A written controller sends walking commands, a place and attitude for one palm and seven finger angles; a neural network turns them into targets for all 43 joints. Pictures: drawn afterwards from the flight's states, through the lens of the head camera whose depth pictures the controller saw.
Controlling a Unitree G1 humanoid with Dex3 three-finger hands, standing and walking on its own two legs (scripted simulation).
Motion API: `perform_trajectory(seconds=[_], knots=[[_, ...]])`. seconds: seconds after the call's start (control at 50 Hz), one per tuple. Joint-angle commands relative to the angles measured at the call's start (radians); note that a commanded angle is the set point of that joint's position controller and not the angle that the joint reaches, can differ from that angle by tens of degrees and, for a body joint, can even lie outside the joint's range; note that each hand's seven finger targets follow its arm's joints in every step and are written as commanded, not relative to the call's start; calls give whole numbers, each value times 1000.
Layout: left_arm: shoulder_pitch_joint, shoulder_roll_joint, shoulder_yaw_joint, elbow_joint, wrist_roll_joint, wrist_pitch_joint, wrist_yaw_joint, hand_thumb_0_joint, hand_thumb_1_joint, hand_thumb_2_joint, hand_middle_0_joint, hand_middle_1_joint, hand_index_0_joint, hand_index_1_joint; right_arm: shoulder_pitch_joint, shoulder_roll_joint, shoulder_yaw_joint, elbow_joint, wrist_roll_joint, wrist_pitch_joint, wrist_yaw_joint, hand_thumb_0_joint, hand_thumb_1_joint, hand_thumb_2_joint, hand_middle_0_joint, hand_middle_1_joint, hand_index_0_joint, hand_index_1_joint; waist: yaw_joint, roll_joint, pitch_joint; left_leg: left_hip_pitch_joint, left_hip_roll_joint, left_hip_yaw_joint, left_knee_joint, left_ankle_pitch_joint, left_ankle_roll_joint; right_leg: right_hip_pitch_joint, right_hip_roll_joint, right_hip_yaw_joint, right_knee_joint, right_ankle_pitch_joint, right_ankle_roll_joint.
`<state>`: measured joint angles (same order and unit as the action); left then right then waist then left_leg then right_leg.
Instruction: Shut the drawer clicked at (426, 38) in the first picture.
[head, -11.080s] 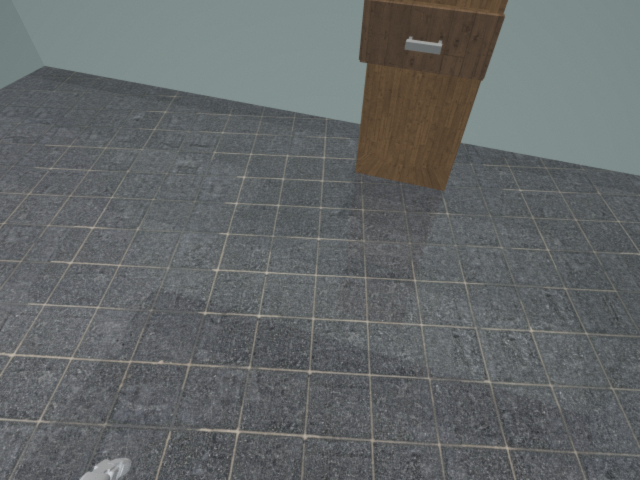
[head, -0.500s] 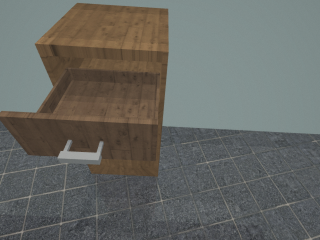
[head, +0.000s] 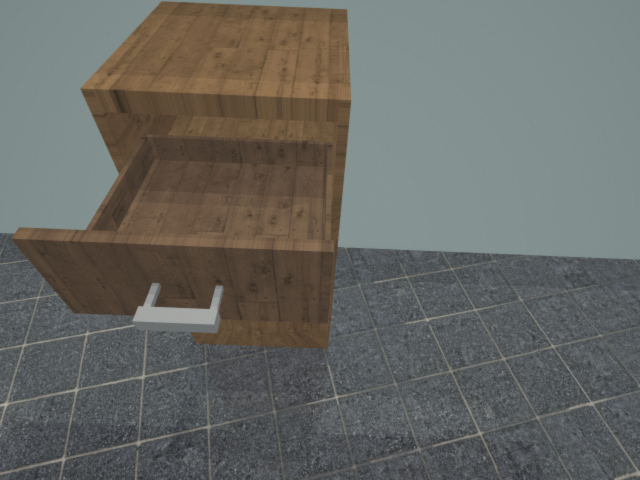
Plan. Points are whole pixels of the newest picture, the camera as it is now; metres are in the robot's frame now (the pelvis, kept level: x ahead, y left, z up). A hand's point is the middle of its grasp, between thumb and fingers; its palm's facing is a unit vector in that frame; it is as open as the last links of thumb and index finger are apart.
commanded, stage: come to a stop and stand still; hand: left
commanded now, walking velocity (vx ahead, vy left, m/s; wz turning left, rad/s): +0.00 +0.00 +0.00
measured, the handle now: (182, 305) +0.33 +0.22 +0.01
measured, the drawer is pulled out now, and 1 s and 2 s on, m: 0.30 0.30 0.30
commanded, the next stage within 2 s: look again from close up in 0.42 s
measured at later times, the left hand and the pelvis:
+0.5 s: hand out of the picture +0.01 +0.15 -0.18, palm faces +0.04 -0.98 -0.17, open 7.3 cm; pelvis +0.02 -0.01 +0.00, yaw +0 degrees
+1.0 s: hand out of the picture +0.08 +0.18 -0.18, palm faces +0.02 -0.97 -0.22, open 7.4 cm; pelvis +0.03 +0.00 -0.01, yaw -1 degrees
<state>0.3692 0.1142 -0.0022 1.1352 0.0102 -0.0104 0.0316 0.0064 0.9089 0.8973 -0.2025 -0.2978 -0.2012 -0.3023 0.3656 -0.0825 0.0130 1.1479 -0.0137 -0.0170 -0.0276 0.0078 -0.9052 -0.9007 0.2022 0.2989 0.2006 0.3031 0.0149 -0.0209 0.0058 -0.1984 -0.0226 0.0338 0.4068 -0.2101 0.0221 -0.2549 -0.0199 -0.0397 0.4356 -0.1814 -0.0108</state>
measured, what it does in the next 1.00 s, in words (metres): stands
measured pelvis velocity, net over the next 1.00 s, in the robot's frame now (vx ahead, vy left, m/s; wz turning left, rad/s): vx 0.03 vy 0.00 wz -0.01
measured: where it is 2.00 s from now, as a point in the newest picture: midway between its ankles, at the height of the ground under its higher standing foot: outside the picture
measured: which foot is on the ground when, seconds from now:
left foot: down 0.00-1.00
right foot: down 0.00-1.00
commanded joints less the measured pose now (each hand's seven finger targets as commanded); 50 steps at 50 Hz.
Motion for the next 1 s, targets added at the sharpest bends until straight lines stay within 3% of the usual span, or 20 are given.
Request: perform_trajectory(seconds=[0.0, 0.04, 0.22, 0.48, 0.5, 0.52, 0.56, 0.6, 0.64, 0.68, 0.72, 0.76, 0.8, 0.98], knots=[[65, 73, 12, -23, 3, -20, 5, 0, 900, 900, -200, -300, -200, -300, 73, -87, -17, -21, 6, -16, -9, 0, -900, -900, 200, 300, 200, 300, -3, 16, 68, -63, 112, -103, -120, -27, 10, 32, -71, 85, -79, -6, -22], [64, 70, 11, -22, 3, -23, 7, 0, 900, 900, -200, -300, -200, -300, 69, -88, -15, -20, 5, -20, -10, 0, -900, -900, 200, 300, 200, 300, -5, 18, 64, -45, 112, -97, -109, 24, 9, 31, -74, 88, -68, 31, -23], [37, 75, 12, -27, 4, -20, 8, 0, 900, 900, -200, -300, -200, -300, 48, -92, -14, -18, 4, -19, -12, 0, -900, -900, 200, 300, 200, 300, -5, 25, 98, -36, 113, -90, -113, 46, 6, 26, -73, 93, -72, 38, -21], [16, 100, 17, -35, 1, -25, 5, 0, 900, 900, -200, -300, -200, -300, 28, -111, -16, -23, 2, -19, -11, 0, -900, -900, 200, 300, 200, 300, -6, 10, 57, 8, 109, -83, -99, 79, 2, 54, -79, 97, -83, 67, -27], [-73, 289, 8, -128, -2, -24, 1, 0, 900, 900, -200, -300, -200, -300, -98, -237, -53, -154, -24, 4, -1, 0, -900, -900, 200, 300, 200, 300, -48, 50, 142, -32, 57, -103, -111, 44, 20, -55, -25, 73, 16, -104, -45], [-27, 204, 19, -123, 1, -15, 6, 0, 900, 900, -200, -300, -200, -300, -107, -218, -60, -154, -19, -13, -6, 0, -900, -900, 200, 300, 200, 300, 3, 112, 77, -76, 125, -120, -44, -131, 24, -53, -67, 96, 17, -190, -46], [4, 162, 5, -114, 4, -19, 11, 0, 900, 900, -200, -300, -200, -300, -89, -139, -46, -149, -13, 0, -5, 0, -900, -900, 200, 300, 200, 300, -13, 75, 9, -81, 74, -95, 41, -128, 14, -34, -104, 157, -46, -202, -57], [-15, 177, 5, -132, 4, -24, 15, 0, 900, 900, -200, -300, -200, -300, -40, -128, -39, -148, -11, 7, 1, 0, -900, -900, 200, 300, 200, 300, -33, -59, -33, -51, 53, -63, 113, -91, 4, -38, -139, 221, -97, -236, -68], [-44, 170, 11, -134, 0, -27, 17, 0, 900, 900, -200, -300, -200, -300, -36, -136, -45, -136, -6, 6, 2, 0, -900, -900, 200, 300, 200, 300, -41, -102, -15, -37, 59, -67, 118, -42, 4, -63, -141, 199, -103, -195, -64], [-57, 173, 13, -139, -1, -30, 18, 0, 900, 900, -200, -300, -200, -300, -43, -154, -45, -131, -2, -1, 2, 0, -900, -900, 200, 300, 200, 300, -39, -65, 14, -38, 76, -76, 85, 15, 6, -48, -119, 162, -59, -50, -55], [-42, 165, 8, -139, -1, -28, 20, 0, 900, 900, -200, -300, -200, -300, -59, -159, -39, -127, -2, -8, 2, 0, -900, -900, 200, 300, 200, 300, -22, -10, 23, -37, 91, -82, 56, 107, 10, -2, -101, 125, 1, 123, -42], [-36, 178, 14, -136, -4, -27, 22, 0, 900, 900, -200, -300, -200, -300, -76, -173, -41, -126, 0, -10, -2, 0, -900, -900, 200, 300, 200, 300, -15, 38, 20, -31, 104, -90, 48, 174, 11, 24, -98, 109, 27, 195, -34], [-22, 175, 10, -140, 0, -25, 23, 0, 900, 900, -200, -300, -200, -300, -80, -171, -37, -123, -1, -11, -3, 0, -900, -900, 200, 300, 200, 300, -7, 30, 3, -6, 111, -80, 50, 241, 13, 52, -97, 106, 37, 255, -34], [-61, 182, 13, -147, -2, -15, 22, 0, 900, 900, -200, -300, -200, -300, -127, -188, -38, -113, 0, -4, -3, 0, -900, -900, 200, 300, 200, 300, -11, 9, 24, 20, 111, -83, 7, 161, 10, 43, -99, 109, 2, 174, -21]])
